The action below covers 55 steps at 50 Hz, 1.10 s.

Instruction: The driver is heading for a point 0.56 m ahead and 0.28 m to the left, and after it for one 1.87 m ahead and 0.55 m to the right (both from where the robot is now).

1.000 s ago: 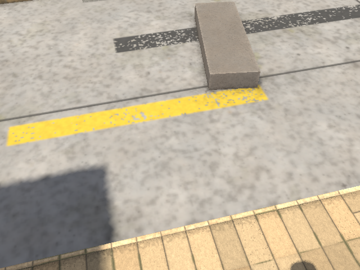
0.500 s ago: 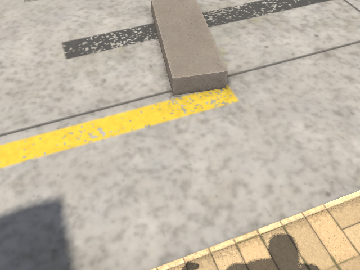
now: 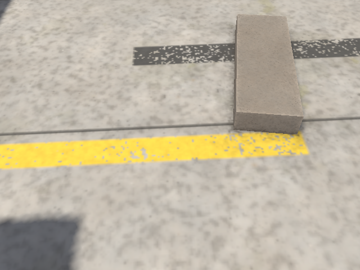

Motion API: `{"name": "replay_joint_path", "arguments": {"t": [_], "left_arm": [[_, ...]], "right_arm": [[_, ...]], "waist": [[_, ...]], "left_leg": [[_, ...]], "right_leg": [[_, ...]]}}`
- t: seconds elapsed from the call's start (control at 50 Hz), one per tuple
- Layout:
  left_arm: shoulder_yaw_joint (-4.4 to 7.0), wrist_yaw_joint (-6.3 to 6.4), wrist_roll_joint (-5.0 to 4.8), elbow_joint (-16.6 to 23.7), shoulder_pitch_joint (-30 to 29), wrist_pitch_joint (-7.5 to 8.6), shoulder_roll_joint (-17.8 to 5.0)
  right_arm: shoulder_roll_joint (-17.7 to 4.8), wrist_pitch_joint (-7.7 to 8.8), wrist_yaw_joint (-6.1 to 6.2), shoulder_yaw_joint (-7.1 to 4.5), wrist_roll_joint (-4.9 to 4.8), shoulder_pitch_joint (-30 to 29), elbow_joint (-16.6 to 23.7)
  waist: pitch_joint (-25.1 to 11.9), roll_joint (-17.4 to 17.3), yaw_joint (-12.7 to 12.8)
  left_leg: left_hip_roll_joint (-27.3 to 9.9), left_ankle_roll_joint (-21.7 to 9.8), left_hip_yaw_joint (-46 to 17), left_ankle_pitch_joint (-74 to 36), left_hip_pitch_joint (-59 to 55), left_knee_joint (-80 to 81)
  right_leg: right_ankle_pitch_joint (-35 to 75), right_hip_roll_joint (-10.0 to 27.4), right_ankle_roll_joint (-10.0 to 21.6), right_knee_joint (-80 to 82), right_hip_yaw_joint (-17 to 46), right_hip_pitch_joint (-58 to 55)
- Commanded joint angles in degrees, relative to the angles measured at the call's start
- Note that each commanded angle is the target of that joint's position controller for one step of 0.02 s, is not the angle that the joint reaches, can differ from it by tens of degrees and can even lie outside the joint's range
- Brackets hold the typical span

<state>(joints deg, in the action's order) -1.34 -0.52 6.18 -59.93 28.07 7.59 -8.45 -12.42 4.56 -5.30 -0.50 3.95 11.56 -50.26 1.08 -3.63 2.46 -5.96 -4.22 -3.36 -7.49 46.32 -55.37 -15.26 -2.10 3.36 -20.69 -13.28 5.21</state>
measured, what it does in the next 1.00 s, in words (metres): goes down, turning left: left foot, then right foot 0.11 m lower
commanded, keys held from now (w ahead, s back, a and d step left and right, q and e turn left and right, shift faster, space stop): w+q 0.74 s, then e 0.26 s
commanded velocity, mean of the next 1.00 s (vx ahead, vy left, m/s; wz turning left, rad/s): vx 0.45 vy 0.00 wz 0.45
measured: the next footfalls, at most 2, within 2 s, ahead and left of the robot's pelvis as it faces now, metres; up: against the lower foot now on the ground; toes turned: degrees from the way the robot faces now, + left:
left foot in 0.26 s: +0.22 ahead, +0.15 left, +0.00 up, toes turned +12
right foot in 0.64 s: +0.57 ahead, +0.01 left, -0.11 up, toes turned +25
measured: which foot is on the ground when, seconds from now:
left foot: up 0.00-0.24, down 0.26-0.64, up 0.66-0.98, down 1.00-1.00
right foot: down 0.00-0.26, up 0.28-0.62, down 0.64-1.00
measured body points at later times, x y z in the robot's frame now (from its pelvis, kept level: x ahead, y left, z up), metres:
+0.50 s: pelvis +0.28 +0.06 -0.03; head +0.28 +0.06 +0.42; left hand +0.42 +0.34 -0.10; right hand +0.28 -0.17 -0.18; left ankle +0.18 +0.14 -0.74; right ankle +0.44 -0.07 -0.71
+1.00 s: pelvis +0.51 +0.16 -0.12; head +0.52 +0.18 +0.33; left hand +0.36 +0.38 -0.27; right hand +0.81 +0.04 -0.19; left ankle +0.57 +0.32 -0.84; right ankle +0.54 -0.01 -0.85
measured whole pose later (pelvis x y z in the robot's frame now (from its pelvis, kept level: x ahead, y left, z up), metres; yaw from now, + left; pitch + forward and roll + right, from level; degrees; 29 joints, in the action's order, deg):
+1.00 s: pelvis +0.51 +0.16 -0.12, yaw +26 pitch +3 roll -4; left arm 3.5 1.5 -2.0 -56.5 22.3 3.5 -13.9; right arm -13.6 3.9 0.7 -3.1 0.2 3.2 -42.1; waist -1.3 -1.8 4.4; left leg -2.3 -0.4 -4.6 -0.7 30.3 -31.6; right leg -17.8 0.2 -2.8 -26.6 -1.4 11.3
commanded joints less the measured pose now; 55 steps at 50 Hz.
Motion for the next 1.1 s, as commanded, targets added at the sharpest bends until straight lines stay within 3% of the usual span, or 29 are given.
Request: {"name": "replay_joint_path", "arguments": {"t": [0.02,0.16,0.24,0.28,0.3,0.32,0.34,0.38,0.42,0.46,0.5,0.52,0.54,0.56,0.6,0.64,0.66,0.7,0.72,0.76,0.8,0.86,0.9,0.98,1.0,1.02,1.04,1.06,1.1], "left_arm": [[0.97,-0.56,0.95,2.83,-2.43,1.10,-6.12],[1.96,0.90,-0.33,-0.02,6.38,0.71,-8.69],[5.26,1.70,-0.57,2.99,0.92,0.05,-15.91],[5.37,-0.95,0.63,3.54,-1.04,-0.07,-14.48],[3.19,-4.13,1.20,6.72,-2.05,0.21,-6.15],[2.99,-6.18,-2.96,14.17,-18.72,0.84,-6.70],[3.32,-5.19,-3.83,19.08,-27.96,1.10,-5.95],[4.35,-1.66,-0.85,18.47,-23.80,-0.63,-8.39],[3.60,-0.61,-0.07,17.79,-19.32,-2.70,-5.82],[2.12,-0.66,0.35,17.75,-15.20,-2.14,-4.50],[1.06,-1.09,-3.22,17.57,-15.80,-1.87,-3.68],[0.62,-1.00,-3.43,18.48,-16.71,-2.48,-4.00],[4.34,1.17,-10.62,21.96,-25.43,-1.67,-11.64],[3.83,1.52,-11.28,23.71,-29.56,-1.11,-11.25],[4.11,0.23,-9.08,22.59,-28.41,-0.01,-10.22],[5.68,-0.98,-7.31,17.31,-11.01,0.34,-10.67],[6.04,-1.46,-6.37,14.65,-1.66,0.31,-12.52],[9.30,-2.00,-9.30,10.40,2.13,-1.48,-21.99],[7.52,-0.41,-7.81,11.63,-2.13,-2.22,-14.46],[4.77,1.12,-5.47,13.01,-14.44,-1.33,-8.84],[3.95,0.72,-5.34,11.09,-19.17,-1.19,-7.46],[5.07,1.84,-5.86,10.15,-19.24,-1.60,-11.32],[6.00,2.15,-7.69,9.08,-16.25,-1.98,-14.47],[5.95,2.21,-8.79,8.16,-12.22,-3.29,-12.27],[5.59,2.02,-7.94,8.12,-10.08,-3.36,-10.35],[4.51,1.47,-6.38,8.46,-4.87,-3.02,-5.97],[4.02,1.66,-7.09,9.68,-2.57,-3.26,-6.18],[5.40,1.97,-7.75,10.13,-4.29,-4.26,-11.00],[6.32,3.25,-7.49,11.49,-9.19,-7.01,-12.12]], "right_arm": [[0.27,-0.08,-1.50,0.20,0.36,3.58,1.90],[-2.23,0.26,0.00,-1.29,-0.24,-12.71,8.77],[-6.66,1.20,1.59,-3.87,-0.89,-2.35,7.24],[-11.98,3.71,4.29,-6.97,-0.41,16.91,0.12],[-13.52,3.75,5.68,-6.59,1.62,27.92,-4.56],[-12.20,4.64,5.34,-6.28,1.80,37.20,-8.06],[-9.45,6.06,4.73,-5.55,0.20,28.02,-7.31],[-1.75,5.64,2.75,-2.16,-2.23,12.28,-4.55],[-1.89,4.31,1.50,-1.04,-2.15,3.92,-1.45],[-2.24,5.07,2.77,-0.17,-0.15,-1.52,1.78],[-8.33,5.09,3.12,-1.68,1.21,2.34,0.93],[-8.56,5.08,2.60,-1.77,1.18,6.11,-0.11],[-8.23,2.50,6.94,-3.30,-9.52,6.99,-0.79],[-8.05,1.36,8.45,-2.98,-9.38,10.57,-1.50],[-6.53,-0.63,9.93,-3.58,-7.30,14.52,-2.60],[-3.05,-1.90,9.01,-3.19,-5.72,16.44,-2.69],[1.66,-1.43,7.74,-2.05,-6.82,23.73,-2.56],[-1.21,0.47,6.72,-1.34,-9.98,22.98,3.32],[-4.14,-0.13,7.77,-2.51,-9.29,10.16,5.49],[-6.21,-1.70,8.56,-3.83,-7.15,1.55,7.69],[-2.77,-2.16,8.23,-3.78,-5.69,3.67,7.82],[-0.34,-0.44,6.84,-2.85,-3.65,2.80,7.63],[-0.22,-0.35,5.80,-2.69,-4.35,0.82,8.22],[-4.99,-0.77,6.07,-4.14,-3.35,-0.29,7.84],[-8.10,-0.63,6.43,-5.13,-2.87,2.14,7.55],[-11.88,-0.95,6.97,-5.95,-1.96,5.96,7.84],[-12.96,-1.66,6.65,-6.08,-2.60,8.22,8.18],[-11.88,-1.96,6.34,-5.98,-3.19,7.37,8.93],[-8.71,-2.34,6.60,-4.81,-3.61,0.06,9.69]], "waist": [[3.01,4.27,-4.48],[5.40,7.03,0.62],[3.00,10.68,-5.01],[-4.90,2.98,-12.68],[-15.66,-8.38,-13.64],[-10.12,-0.24,-20.57],[1.75,1.71,-17.04],[3.87,1.21,-6.60],[6.04,1.99,-0.77],[3.05,3.52,1.53],[2.00,4.35,-0.41],[3.36,3.49,-0.52],[5.57,6.82,-1.66],[5.48,4.82,-4.37],[1.40,3.32,-6.14],[-7.81,5.18,0.73],[-17.12,13.76,1.53],[-22.86,25.64,0.76],[-12.92,9.86,2.81],[-1.85,3.41,-1.04],[2.65,6.77,-6.17],[-2.12,8.43,-5.90],[-6.26,10.65,-5.40],[-6.64,7.01,-4.80],[-7.92,4.64,-4.99],[-14.16,-6.67,-4.00],[-21.16,-15.02,-5.13],[-20.87,-9.81,-5.80],[-12.86,-4.33,-3.56]], "left_leg": [[-0.63,-0.31,-1.29,-8.39,-8.02,-1.54],[1.57,-0.16,3.77,13.70,0.68,4.60],[9.14,-0.66,10.84,22.66,-26.20,6.80],[10.29,-8.53,6.70,4.31,-61.15,12.56],[-3.97,-22.14,-18.35,-4.66,-80.55,20.73],[-8.50,-20.47,-29.14,-2.16,-80.73,29.54],[-10.18,-16.95,-29.97,10.04,-65.77,32.83],[-7.61,-16.40,-24.23,19.92,-42.03,32.63],[-3.88,-14.74,-19.46,24.30,-22.25,35.82],[4.58,-9.10,-9.45,26.77,-7.65,30.82],[9.37,-7.12,-4.26,35.19,4.96,26.17],[8.78,-7.46,-6.90,38.54,5.71,23.86],[6.00,-8.34,-13.69,31.83,-3.24,22.70],[4.92,-7.39,-17.55,32.89,-12.13,18.12],[6.69,-5.39,-17.07,33.61,-26.96,5.56],[10.62,-3.36,-12.10,38.48,-19.05,-16.07],[12.64,-1.25,-11.17,54.69,0.33,-36.00],[6.56,1.05,-6.39,43.28,21.90,-58.43],[4.43,1.38,-1.90,35.86,25.61,-57.65],[1.69,2.13,-6.82,26.25,16.57,-44.83],[0.72,2.54,-8.66,25.87,5.04,-29.18],[2.79,4.44,1.13,9.53,-18.80,5.36],[4.61,5.64,0.54,5.59,-23.66,12.74],[6.16,3.42,1.72,2.52,-30.45,27.35],[2.06,1.86,-0.89,-10.68,-37.22,27.48],[-10.96,-3.77,-10.50,-31.64,-52.70,23.29],[-20.03,-10.14,-21.57,-25.29,-55.22,27.12],[-17.93,-10.49,-22.73,-10.11,-51.31,30.46],[-13.55,-7.77,-16.32,7.66,-41.69,35.02]], "right_leg": [[28.15,17.73,9.72,8.07,5.15,8.62],[43.31,20.77,6.69,2.53,3.75,-15.88],[64.47,20.11,4.25,-10.56,-3.07,-4.01],[44.65,15.02,-0.29,-39.90,-3.61,20.95],[-21.39,3.37,-4.65,-61.72,0.22,39.55],[-25.31,0.44,-2.06,-63.60,13.27,52.06],[-20.11,4.53,-0.97,-54.71,19.00,55.10],[-13.30,7.73,-0.63,-50.41,19.66,40.88],[-10.13,6.71,-0.23,-43.65,18.02,29.95],[21.88,7.39,0.62,-29.22,19.44,15.72],[39.18,3.58,-4.09,-19.05,11.76,-1.51],[37.81,4.03,-6.06,-18.80,11.37,-3.65],[32.03,1.47,-7.45,-10.37,14.34,5.33],[31.21,2.89,-6.67,-3.89,17.99,9.33],[40.17,4.93,-4.81,7.48,19.17,12.04],[40.96,8.64,-3.53,-2.14,18.86,-9.35],[50.00,18.12,0.56,-18.41,24.81,-33.12],[-4.52,34.64,16.05,-3.74,55.02,-35.76],[-21.73,31.38,14.50,4.93,52.75,-25.31],[-6.62,27.47,12.18,6.78,45.52,-2.02],[10.01,19.72,7.73,6.08,30.65,14.59],[27.34,10.04,6.55,6.97,14.94,24.44],[28.55,13.20,7.08,6.61,17.79,17.84],[19.46,11.56,2.79,-2.26,21.04,10.88],[13.12,7.32,-0.10,-9.18,18.79,14.01],[-12.23,1.70,-4.10,-25.38,15.16,26.69],[-25.87,-0.14,-5.48,-39.59,17.09,32.42],[-23.55,1.25,-5.53,-46.89,20.14,34.13],[-15.34,3.96,-5.55,-49.66,18.57,38.02]]}}
Velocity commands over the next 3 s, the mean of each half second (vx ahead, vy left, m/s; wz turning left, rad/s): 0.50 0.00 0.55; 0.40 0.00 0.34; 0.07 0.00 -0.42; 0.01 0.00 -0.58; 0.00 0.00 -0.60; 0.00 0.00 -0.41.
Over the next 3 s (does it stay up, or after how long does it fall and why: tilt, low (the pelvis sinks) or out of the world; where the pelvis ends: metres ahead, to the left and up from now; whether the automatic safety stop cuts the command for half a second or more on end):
stays up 0.57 0.16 -0.11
